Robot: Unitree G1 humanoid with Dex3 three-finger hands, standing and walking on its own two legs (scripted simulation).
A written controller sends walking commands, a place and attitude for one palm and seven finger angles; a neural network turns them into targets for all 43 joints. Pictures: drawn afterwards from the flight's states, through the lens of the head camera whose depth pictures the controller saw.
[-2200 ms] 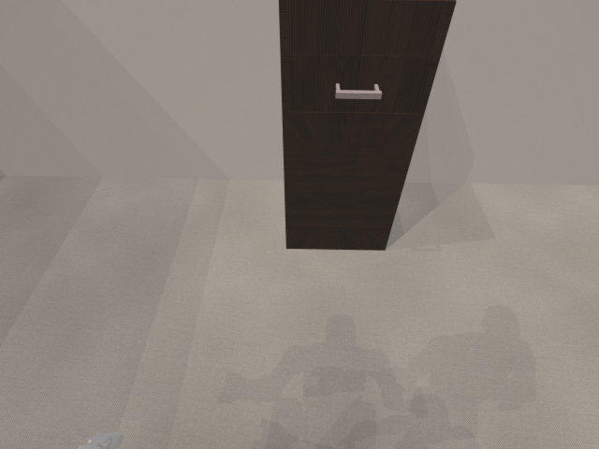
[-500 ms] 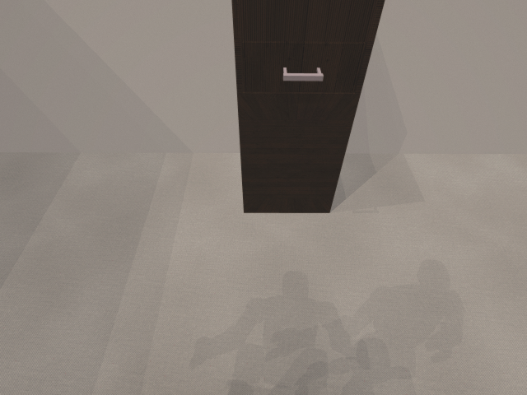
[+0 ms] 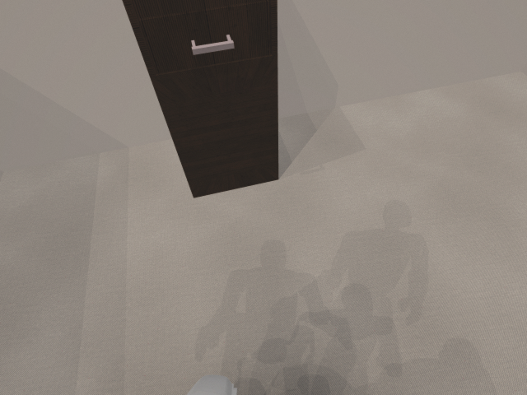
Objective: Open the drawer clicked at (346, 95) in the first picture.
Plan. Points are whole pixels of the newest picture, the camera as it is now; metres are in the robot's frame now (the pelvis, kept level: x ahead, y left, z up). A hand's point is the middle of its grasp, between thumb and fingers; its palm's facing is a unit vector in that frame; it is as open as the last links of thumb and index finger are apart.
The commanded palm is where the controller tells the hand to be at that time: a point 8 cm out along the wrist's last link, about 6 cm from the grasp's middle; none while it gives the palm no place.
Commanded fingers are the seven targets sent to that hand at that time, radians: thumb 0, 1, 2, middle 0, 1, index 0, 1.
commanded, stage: walk to a spot facing it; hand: left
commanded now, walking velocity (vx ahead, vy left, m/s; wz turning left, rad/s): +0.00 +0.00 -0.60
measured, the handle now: (212, 44) +1.05 +0.26 -0.02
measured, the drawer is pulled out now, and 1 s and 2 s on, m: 0.00 0.00 0.00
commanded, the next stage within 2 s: turn to face it in 1.44 s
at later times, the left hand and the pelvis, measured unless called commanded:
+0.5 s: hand (135, 378) +0.15 +0.26 -0.17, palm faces -0.23 -0.95 -0.20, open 7.4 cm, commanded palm none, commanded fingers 0.00 0.90 0.90 -0.20 -0.30 -0.20 -0.30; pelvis +0.03 +0.06 +0.00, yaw -18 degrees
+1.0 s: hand (279, 271) +0.38 +0.01 -0.18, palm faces -0.58 -0.80 -0.16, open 7.3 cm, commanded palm none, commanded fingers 0.00 0.90 0.90 -0.20 -0.30 -0.20 -0.30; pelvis +0.19 -0.07 -0.02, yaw -35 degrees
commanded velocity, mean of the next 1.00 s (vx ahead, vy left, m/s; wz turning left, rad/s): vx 0.30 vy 0.00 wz -0.54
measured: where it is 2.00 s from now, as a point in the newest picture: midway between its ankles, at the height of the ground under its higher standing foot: (338, 336)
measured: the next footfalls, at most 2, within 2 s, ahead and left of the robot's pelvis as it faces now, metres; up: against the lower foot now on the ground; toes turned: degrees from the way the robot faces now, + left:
left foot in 0.30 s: +0.02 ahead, +0.15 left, +0.00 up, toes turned -10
right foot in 0.84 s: +0.21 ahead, -0.17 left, +0.00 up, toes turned -39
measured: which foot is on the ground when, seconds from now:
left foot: up 0.00-0.28, down 0.30-0.84, up 0.86-1.00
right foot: down 0.00-0.28, up 0.30-0.82, down 0.84-1.00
